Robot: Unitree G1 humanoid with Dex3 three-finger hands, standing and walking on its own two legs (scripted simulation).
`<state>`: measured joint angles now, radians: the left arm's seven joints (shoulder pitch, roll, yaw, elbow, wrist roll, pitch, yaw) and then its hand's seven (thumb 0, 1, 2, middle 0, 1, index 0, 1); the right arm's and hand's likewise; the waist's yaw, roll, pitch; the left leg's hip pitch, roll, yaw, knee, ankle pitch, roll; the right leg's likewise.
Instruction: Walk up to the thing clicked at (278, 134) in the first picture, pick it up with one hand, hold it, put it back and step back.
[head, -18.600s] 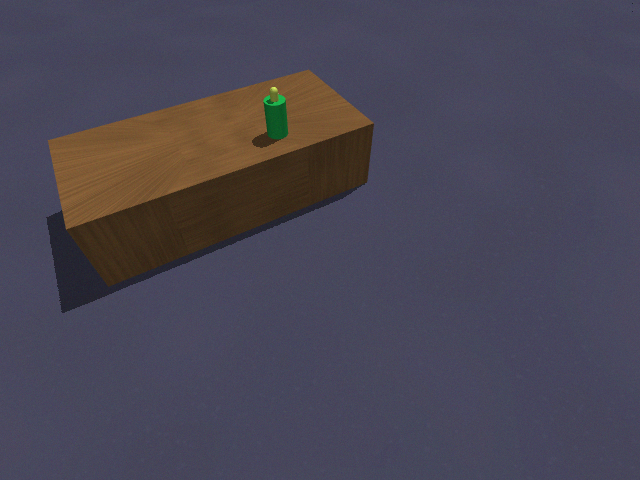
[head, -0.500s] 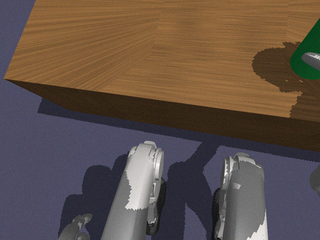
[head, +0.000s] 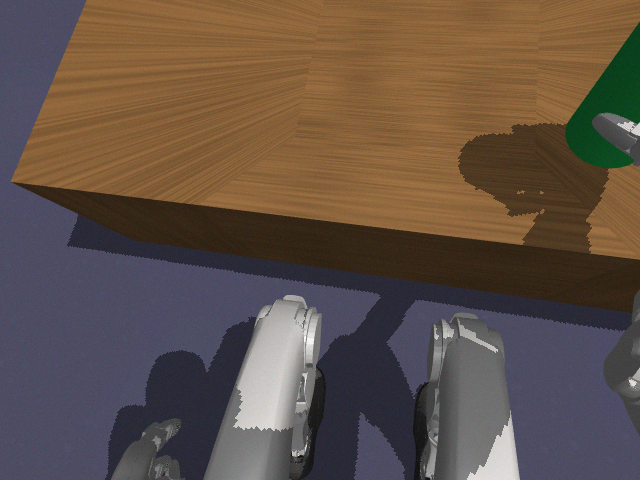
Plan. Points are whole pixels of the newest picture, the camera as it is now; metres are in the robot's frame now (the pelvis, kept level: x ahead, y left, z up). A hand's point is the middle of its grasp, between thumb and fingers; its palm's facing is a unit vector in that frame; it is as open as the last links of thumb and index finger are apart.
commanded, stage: settle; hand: right
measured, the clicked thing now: out of the picture +0.53 -0.27 +0.06
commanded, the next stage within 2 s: lift in 0.72 s
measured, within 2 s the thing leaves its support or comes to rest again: neither
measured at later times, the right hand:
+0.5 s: hand out of the picture +0.53 -0.28 +0.09, palm faces +0.29 +0.96 -0.01, open 11.8 cm
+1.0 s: hand out of the picture +0.52 -0.28 +0.12, palm faces +0.28 +0.96 -0.01, open 11.8 cm
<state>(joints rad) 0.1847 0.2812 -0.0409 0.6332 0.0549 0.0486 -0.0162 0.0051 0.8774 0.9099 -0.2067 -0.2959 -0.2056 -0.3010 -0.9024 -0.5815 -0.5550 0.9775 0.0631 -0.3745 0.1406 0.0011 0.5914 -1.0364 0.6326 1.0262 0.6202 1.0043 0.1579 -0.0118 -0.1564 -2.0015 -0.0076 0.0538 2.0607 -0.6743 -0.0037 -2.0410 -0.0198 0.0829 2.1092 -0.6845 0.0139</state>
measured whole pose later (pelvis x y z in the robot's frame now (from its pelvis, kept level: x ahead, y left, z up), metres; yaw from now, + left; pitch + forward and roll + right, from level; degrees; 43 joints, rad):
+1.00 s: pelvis +0.02 +0.00 +0.09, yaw +0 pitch +34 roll +5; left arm 0.22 0.27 -0.03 0.62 0.04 0.03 -0.01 0.01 0.89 0.90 -0.21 -0.31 -0.22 -0.31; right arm -0.83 -0.53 -0.53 0.95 0.09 -0.39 0.13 0.00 0.60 -1.04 0.64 1.02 0.63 1.00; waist 0.15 -0.02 -0.17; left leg -1.73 -0.01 0.05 1.77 -0.64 -0.01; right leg -1.77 -0.03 0.07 1.83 -0.66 0.01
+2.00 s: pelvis +0.05 -0.01 +0.27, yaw -3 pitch +16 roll +2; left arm 0.26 0.22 0.01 0.66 0.01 -0.04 0.02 0.01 0.86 0.91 -0.20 -0.30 -0.19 -0.31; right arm -0.31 -0.21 -0.25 0.54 0.14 -0.37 -0.04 0.00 0.61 -1.05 0.65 1.02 0.63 0.99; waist 0.06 -0.01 -0.11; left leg -0.88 -0.01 0.03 1.07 -0.47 -0.01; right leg -0.92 -0.03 0.03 1.13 -0.49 0.00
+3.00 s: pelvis +0.07 -0.01 +0.30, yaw -3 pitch +9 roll +1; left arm 0.25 0.21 0.02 0.66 0.01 -0.01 0.03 0.01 0.90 0.90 -0.20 -0.31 -0.21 -0.31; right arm -0.16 -0.15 -0.16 0.43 0.13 -0.37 -0.08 0.00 0.61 -1.05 0.65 1.02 0.63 0.99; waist 0.03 -0.01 -0.07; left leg -0.61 0.00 0.01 0.87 -0.41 -0.01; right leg -0.63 -0.02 0.01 0.91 -0.43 0.00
